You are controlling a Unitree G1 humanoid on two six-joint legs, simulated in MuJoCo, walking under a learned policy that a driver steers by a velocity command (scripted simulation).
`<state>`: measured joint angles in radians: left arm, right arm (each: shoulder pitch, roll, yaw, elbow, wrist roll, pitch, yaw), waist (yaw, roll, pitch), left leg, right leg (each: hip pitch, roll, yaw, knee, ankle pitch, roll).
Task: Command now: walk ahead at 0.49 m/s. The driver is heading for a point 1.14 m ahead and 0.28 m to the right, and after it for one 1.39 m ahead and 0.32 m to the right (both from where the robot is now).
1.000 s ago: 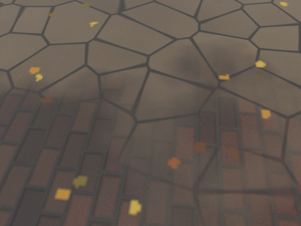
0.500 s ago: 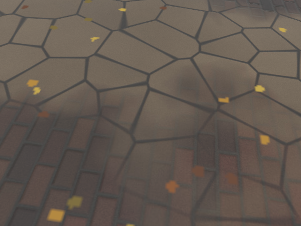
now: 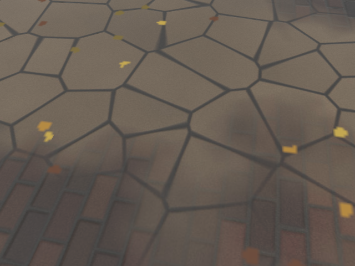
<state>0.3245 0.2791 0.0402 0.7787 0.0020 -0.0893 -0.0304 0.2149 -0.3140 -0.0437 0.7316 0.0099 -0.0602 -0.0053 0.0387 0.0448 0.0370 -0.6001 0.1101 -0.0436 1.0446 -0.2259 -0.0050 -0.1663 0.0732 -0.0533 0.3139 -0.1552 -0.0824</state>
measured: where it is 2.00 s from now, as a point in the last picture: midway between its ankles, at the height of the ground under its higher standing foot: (228, 191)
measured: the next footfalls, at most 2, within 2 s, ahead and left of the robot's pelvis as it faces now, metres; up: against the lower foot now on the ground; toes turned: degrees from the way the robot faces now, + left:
left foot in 0.30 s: +0.35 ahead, +0.16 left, +0.00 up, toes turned -1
right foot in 0.82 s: +0.59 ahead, -0.14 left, +0.00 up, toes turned -20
